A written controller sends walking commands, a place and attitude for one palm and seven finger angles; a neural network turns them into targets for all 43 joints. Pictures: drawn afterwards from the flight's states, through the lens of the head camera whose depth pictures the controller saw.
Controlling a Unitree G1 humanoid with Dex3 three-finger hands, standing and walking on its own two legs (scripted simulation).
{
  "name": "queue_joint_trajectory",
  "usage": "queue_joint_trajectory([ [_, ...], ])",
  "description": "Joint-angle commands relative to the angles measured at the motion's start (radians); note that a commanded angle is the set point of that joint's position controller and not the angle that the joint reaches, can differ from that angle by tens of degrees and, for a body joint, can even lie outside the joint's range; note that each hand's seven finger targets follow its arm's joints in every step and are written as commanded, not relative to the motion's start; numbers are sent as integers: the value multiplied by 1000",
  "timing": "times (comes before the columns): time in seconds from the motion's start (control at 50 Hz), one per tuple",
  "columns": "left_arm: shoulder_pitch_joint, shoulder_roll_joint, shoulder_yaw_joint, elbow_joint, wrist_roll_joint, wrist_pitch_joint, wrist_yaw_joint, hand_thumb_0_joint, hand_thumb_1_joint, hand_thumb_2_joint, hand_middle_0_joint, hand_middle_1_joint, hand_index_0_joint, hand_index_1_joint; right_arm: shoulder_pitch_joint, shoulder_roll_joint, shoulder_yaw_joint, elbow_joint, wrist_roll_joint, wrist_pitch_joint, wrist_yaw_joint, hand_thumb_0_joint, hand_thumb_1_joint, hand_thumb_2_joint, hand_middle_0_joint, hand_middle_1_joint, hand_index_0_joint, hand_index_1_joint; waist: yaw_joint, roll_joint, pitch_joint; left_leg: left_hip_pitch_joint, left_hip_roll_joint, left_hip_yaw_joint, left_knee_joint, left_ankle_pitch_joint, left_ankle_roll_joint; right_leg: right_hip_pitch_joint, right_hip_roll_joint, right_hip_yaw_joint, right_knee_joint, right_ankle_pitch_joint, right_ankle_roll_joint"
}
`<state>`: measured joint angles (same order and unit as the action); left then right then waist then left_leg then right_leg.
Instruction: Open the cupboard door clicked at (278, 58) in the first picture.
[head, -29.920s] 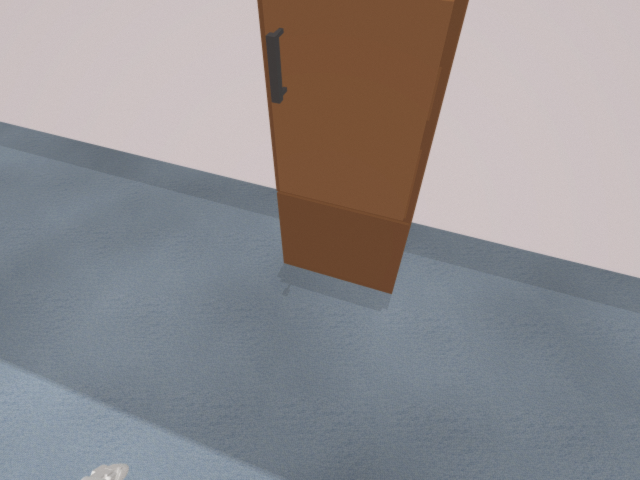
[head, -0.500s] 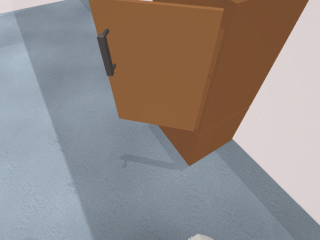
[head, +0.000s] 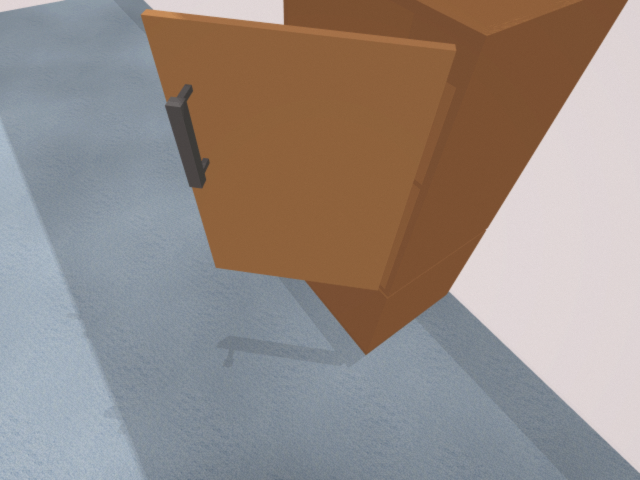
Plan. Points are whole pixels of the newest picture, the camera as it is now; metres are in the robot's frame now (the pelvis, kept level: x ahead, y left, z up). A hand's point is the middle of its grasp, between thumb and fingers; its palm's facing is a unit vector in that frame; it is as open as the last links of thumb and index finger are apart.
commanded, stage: come to a stop and stand still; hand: left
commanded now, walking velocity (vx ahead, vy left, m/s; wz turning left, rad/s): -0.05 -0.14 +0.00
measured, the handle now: (192, 138) +0.58 +0.24 +0.07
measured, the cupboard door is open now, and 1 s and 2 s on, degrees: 46 46 46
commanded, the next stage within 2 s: look again from close up in 0.54 s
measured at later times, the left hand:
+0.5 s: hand out of the picture +0.02 +0.15 -0.17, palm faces -0.03 -0.97 -0.22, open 7.4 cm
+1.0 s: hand out of the picture +0.01 +0.16 -0.17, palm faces -0.03 -0.97 -0.22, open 7.4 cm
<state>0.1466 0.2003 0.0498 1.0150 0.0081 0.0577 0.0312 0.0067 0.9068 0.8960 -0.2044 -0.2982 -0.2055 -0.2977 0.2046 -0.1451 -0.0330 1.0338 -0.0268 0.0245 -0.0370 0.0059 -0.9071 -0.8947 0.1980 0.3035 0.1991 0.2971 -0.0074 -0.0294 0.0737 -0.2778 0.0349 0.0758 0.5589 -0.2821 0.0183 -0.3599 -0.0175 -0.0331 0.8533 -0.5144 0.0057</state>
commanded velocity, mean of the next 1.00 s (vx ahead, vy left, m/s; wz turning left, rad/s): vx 0.00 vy -0.01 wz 0.00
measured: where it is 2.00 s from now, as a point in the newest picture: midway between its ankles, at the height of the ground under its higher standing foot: outside the picture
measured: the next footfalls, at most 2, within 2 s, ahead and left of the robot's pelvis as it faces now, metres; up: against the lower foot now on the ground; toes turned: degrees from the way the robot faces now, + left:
right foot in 0.24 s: -0.02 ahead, -0.15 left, +0.00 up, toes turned -2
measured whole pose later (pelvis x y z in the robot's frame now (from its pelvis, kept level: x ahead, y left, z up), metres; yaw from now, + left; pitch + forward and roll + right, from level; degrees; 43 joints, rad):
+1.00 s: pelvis -0.01 -0.03 +0.00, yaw -2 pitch -1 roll +0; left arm 0.27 0.20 0.00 1.08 0.02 -0.01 0.02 0.01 0.90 0.90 -0.20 -0.30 -0.20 -0.30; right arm 0.25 -0.18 0.00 1.10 -0.01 -0.01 -0.02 0.01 -0.91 -0.89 0.20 0.30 0.20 0.30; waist 0.00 -0.01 0.03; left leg -0.24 0.05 0.03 0.49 -0.24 -0.03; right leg -0.14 0.00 -0.01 0.50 -0.35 -0.01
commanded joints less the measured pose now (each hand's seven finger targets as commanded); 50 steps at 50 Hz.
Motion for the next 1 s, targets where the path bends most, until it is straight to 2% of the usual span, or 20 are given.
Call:
queue_joint_trajectory([
  [0.0,56,57,26,-63,-3,-11,0,0,900,900,-200,-300,-200,-300,50,-206,-36,-57,-8,-11,-21,0,-900,-900,200,300,200,300,5,173,-110,120,287,-231,-165,748,183,-75,8,63,193,-31,9],
  [0.08,45,51,18,-79,2,-11,-9,0,900,900,-200,-300,-200,-300,64,-212,-45,-54,-7,-13,-17,0,-900,-900,200,300,200,300,-19,195,-142,145,278,-214,-188,607,163,-20,6,29,16,-2,11],
  [0.14,93,51,12,-66,2,-21,-13,0,900,900,-200,-300,-200,-300,63,-229,-52,-45,-2,-10,-9,0,-900,-900,200,300,200,300,-12,208,-176,159,258,-202,-165,529,135,90,9,-11,-224,102,1],
  [0.16,133,56,12,-53,5,-30,-13,0,900,900,-200,-300,-200,-300,53,-216,-52,-45,4,-9,-7,0,-900,-900,200,300,200,300,7,165,-164,126,230,-180,-123,479,107,164,12,-20,-371,222,-5],
  [0.18,218,64,-6,-39,11,-58,24,0,900,900,-200,-300,-200,-300,-35,-242,-60,-108,33,-26,-6,0,-900,-900,200,300,200,300,56,58,-156,185,181,-80,92,521,26,76,-55,100,-567,382,6],
  [0.2,132,141,2,-101,23,-66,24,0,900,900,-200,-300,-200,-300,25,-146,-39,-158,22,-20,21,0,-900,-900,200,300,200,300,-21,-95,-91,-53,60,-9,126,46,-15,110,-158,215,-531,456,-56],
  [0.22,110,164,-8,-114,25,-75,20,0,900,900,-200,-300,-200,-300,36,-115,-28,-163,11,-15,32,0,-900,-900,200,300,200,300,-24,-40,-120,-54,14,2,158,-127,-29,103,-200,239,-491,459,-119],
  [0.24,107,171,-12,-130,27,-78,17,0,900,900,-200,-300,-200,-300,44,-99,-26,-167,12,-19,41,0,-900,-900,200,300,200,300,-35,4,-135,-70,-15,15,165,-99,-26,157,-158,183,-420,637,-131],
  [0.26,115,155,0,-121,22,-92,23,0,900,900,-200,-300,-200,-300,54,-94,-19,-167,10,-17,37,0,-900,-900,200,300,200,300,-27,-140,-187,-124,-9,13,158,-85,-22,291,-135,162,-368,824,-137],
  [0.28,125,142,0,-119,16,-93,27,0,900,900,-200,-300,-200,-300,43,-115,-19,-177,12,-20,31,0,-900,-900,200,300,200,300,-15,-232,-178,-116,0,-12,149,-70,-8,283,-151,157,-347,874,-137],
  [0.3,123,129,-5,-122,16,-90,30,0,900,900,-200,-300,-200,-300,47,-115,-16,-174,14,-24,26,0,-900,-900,200,300,200,300,-20,-179,-166,-52,0,-21,87,-42,-7,236,-151,141,-332,837,-130],
  [0.32,117,134,-8,-125,13,-82,27,0,900,900,-200,-300,-200,-300,65,-113,-14,-158,17,-25,25,0,-900,-900,200,300,200,300,-30,-89,-139,38,0,-28,23,61,-8,142,-133,126,-331,668,-103],
  [0.34,120,129,-11,-124,11,-71,23,0,900,900,-200,-300,-200,-300,74,-130,-13,-144,15,-28,25,0,-900,-900,200,300,200,300,-28,27,-91,90,34,-70,-12,150,2,43,-90,108,-333,443,-73],
  [0.36,122,113,-13,-123,11,-66,22,0,900,900,-200,-300,-200,-300,63,-144,-12,-135,7,-33,25,0,-900,-900,200,300,200,300,-18,186,-15,47,85,-124,-70,181,24,11,-38,77,-333,264,-46],
  [0.38,137,115,-15,-116,9,-61,17,0,900,900,-200,-300,-200,-300,52,-160,-10,-134,6,-30,24,0,-900,-900,200,300,200,300,-7,206,19,-18,111,-171,-114,124,45,27,-9,55,-341,163,-34],
  [0.42,168,108,-20,-98,12,-63,11,0,900,900,-200,-300,-200,-300,29,-163,-7,-144,6,-24,24,0,-900,-900,200,300,200,300,9,47,58,-93,79,-154,-122,-53,35,41,-19,89,-412,103,-42],
  [0.44,164,111,-23,-92,12,-66,9,0,900,900,-200,-300,-200,-300,37,-157,-4,-142,6,-25,25,0,-900,-900,200,300,200,300,1,-2,49,-71,53,-121,-103,-72,19,22,-41,123,-447,69,-51],
  [0.52,150,124,-24,-84,9,-74,4,0,900,900,-200,-300,-200,-300,89,-130,6,-96,5,-31,26,0,-900,-900,200,300,200,300,-14,-3,-5,21,36,-86,-88,-10,2,0,-67,141,-483,61,-59],
  [0.68,179,123,-25,-31,7,-86,3,0,900,900,-200,-300,-200,-300,96,-141,17,-32,12,-54,16,0,-900,-900,200,300,200,300,7,23,-58,56,64,-91,-105,185,5,121,-65,108,-442,347,-47],
  [0.98,173,132,-27,31,8,-86,1,0,900,900,-200,-300,-200,-300,57,-157,18,30,15,-54,11,0,-900,-900,200,300,200,300,11,29,-38,91,67,-92,-127,207,4,138,-76,103,-460,400,-42],
])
